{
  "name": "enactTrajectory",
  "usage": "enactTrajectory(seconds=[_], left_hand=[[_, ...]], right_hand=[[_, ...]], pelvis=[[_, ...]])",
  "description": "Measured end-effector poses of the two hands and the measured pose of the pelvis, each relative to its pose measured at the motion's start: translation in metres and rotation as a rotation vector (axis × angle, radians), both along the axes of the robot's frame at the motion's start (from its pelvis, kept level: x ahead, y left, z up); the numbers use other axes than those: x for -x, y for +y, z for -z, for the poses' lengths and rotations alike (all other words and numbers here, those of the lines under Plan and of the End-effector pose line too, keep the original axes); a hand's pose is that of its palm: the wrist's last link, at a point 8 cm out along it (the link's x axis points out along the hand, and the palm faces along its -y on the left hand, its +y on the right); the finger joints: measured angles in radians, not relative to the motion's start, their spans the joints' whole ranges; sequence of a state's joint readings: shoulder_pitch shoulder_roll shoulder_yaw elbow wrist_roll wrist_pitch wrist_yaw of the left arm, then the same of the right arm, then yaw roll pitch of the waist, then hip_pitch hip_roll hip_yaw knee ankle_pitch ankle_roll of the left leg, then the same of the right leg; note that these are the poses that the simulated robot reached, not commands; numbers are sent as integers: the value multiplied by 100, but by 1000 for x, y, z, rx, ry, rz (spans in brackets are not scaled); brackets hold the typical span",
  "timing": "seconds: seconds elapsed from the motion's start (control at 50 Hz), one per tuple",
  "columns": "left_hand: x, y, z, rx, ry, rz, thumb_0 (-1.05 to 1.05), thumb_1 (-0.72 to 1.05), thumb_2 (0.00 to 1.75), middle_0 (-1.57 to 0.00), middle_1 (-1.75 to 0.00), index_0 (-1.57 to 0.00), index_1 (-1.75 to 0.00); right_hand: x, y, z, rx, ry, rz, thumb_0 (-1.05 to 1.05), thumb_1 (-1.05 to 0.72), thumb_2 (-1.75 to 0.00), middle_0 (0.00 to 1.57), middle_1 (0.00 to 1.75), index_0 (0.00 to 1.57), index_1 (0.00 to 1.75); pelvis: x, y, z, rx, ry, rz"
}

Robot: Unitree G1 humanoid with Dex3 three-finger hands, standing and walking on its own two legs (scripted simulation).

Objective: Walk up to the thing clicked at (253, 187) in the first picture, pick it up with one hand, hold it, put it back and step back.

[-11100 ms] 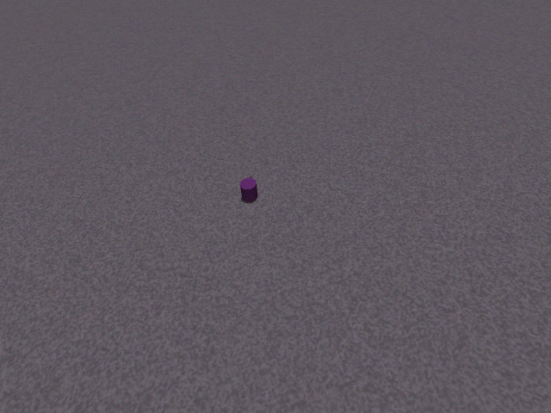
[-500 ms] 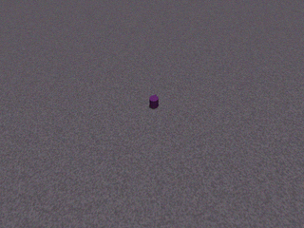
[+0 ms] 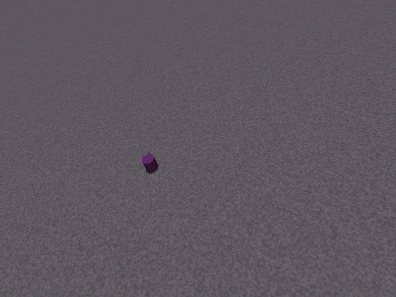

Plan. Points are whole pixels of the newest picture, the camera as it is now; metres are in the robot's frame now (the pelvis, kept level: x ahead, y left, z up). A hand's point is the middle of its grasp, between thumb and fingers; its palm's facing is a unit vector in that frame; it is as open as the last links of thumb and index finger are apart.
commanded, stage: walk up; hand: left
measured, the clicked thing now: (150, 161) +1.10 +0.46 -0.70
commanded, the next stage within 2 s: none
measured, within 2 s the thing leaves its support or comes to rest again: neither
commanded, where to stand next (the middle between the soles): +0.73 +0.75 m, yaw -72 degrees
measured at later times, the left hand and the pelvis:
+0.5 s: hand (68, 203) +0.45 +0.46 -0.12, palm faces -0.40 -0.75 -0.53, open 7.4 cm; pelvis +0.22 +0.21 +0.02, yaw -21 degrees
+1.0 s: hand (47, 160) +0.66 +0.63 -0.13, palm faces -0.49 -0.63 -0.60, open 7.4 cm; pelvis +0.43 +0.40 -0.02, yaw -36 degrees
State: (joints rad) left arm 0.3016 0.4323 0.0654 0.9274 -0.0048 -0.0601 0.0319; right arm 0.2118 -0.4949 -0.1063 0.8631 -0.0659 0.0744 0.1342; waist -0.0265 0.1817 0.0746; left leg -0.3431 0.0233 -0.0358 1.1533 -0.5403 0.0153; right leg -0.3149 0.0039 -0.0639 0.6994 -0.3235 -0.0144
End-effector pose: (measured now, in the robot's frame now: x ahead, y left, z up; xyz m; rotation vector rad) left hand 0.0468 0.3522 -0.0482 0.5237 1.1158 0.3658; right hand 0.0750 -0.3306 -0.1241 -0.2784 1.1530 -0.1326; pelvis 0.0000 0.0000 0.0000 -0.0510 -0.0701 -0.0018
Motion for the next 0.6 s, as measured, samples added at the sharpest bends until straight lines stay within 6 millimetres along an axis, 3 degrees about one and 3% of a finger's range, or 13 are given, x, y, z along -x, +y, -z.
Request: enactTrajectory(seconds=[0.08, 0.14, 0.22, 0.28, 0.36, 0.42, 0.5, 0.6], left_hand=[[-33, 6, -3, 31, 40, 49, 0, 90, 90, -21, -30, -20, -30], [-69, 22, -2, 46, 49, 101, 0, 90, 90, -21, -30, -20, -30], [-134, 60, 6, 42, 62, 193, 0, 90, 90, -21, -30, -21, -30], [-196, 102, 21, 16, 68, 269, 0, 89, 90, -21, -30, -21, -30], [-293, 151, 46, -39, 54, 353, 1, 90, 90, -21, -30, -21, -30], [-352, 153, 42, -14, 27, 419, 1, 91, 90, -20, -30, -20, -30], [-410, 147, 24, 46, 28, 502, 0, 91, 90, -20, -30, -20, -30], [-468, 154, 18, 43, 55, 583, 0, 90, 90, -21, -30, -20, -30]], right_hand=[[-44, 33, -17, -36, -110, 5, 1, -91, -90, 20, 30, 19, 29], [-67, 52, -27, -32, -145, 21, 0, -91, -90, 20, 30, 20, 29], [-84, 74, -33, 19, -134, 90, 0, -91, -90, 21, 30, 20, 29], [-92, 94, -33, 83, -112, 159, 0, -91, -90, 21, 30, 20, 29], [-80, 138, -34, 156, -67, 268, 0, -91, -90, 20, 30, 20, 29], [-58, 179, -44, 141, 17, 381, 0, -91, -90, 20, 30, 20, 29], [-44, 228, -61, 116, 99, 472, 0, -91, -90, 21, 30, 20, 29], [-51, 275, -58, 103, 107, 555, 0, -90, -90, 21, 30, 20, 30]], pelvis=[[-31, 25, -12, -6, -9, 64], [-59, 49, -15, -11, -4, 118], [-100, 90, -9, -3, 25, 189], [-135, 126, 5, 16, 46, 228], [-169, 168, 21, -24, 29, 277], [-190, 189, 6, -10, 38, 313], [-225, 214, -18, -17, 67, 359], [-271, 242, -20, -43, 61, 429]])
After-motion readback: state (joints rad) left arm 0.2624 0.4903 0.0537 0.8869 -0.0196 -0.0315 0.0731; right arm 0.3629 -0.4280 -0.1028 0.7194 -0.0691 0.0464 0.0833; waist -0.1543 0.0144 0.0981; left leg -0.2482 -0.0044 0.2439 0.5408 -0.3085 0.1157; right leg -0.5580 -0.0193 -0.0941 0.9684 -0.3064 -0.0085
